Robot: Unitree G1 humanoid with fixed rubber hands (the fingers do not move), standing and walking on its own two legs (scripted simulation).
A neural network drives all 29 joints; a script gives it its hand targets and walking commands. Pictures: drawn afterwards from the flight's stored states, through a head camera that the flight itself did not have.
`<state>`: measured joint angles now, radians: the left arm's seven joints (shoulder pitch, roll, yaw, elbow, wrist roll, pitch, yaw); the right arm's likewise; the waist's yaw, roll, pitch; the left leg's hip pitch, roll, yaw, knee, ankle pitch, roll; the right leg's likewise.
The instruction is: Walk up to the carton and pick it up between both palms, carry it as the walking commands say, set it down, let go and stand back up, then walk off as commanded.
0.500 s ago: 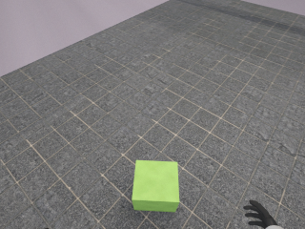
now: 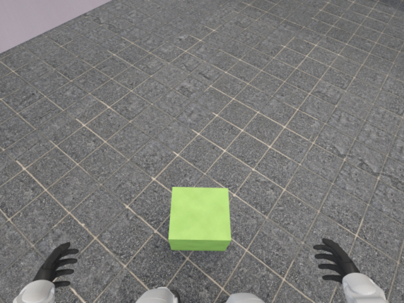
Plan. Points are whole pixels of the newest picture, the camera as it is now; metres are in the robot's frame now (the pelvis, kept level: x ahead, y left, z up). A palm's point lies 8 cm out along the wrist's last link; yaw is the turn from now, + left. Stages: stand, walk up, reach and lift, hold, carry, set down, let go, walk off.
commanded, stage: reach and lift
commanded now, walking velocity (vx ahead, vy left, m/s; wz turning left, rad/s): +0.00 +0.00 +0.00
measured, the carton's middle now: (199, 219) +0.47 -0.02 -0.66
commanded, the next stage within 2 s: none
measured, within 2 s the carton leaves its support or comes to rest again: neither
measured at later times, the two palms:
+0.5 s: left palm (89, 236) +0.27 +0.26 -0.14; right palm (309, 227) +0.28 -0.27 -0.14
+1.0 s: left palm (119, 191) +0.40 +0.22 -0.19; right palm (278, 188) +0.41 -0.23 -0.19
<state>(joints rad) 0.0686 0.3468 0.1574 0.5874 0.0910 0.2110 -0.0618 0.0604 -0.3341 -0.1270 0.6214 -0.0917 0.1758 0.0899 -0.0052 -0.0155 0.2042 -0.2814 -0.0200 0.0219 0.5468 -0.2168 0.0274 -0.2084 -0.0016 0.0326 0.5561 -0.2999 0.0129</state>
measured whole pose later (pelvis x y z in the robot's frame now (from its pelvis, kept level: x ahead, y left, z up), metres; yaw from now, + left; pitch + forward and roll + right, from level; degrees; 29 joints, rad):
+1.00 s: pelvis -0.05 -0.02 -0.10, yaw +0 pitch +35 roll -2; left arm -0.91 0.32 0.26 0.89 -0.01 0.17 -0.04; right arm -0.89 -0.29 -0.25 0.86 0.07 0.17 0.01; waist 0.00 0.00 0.00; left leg -1.39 0.00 -0.02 1.04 -0.26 0.01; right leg -1.32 0.03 -0.01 1.08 -0.38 0.00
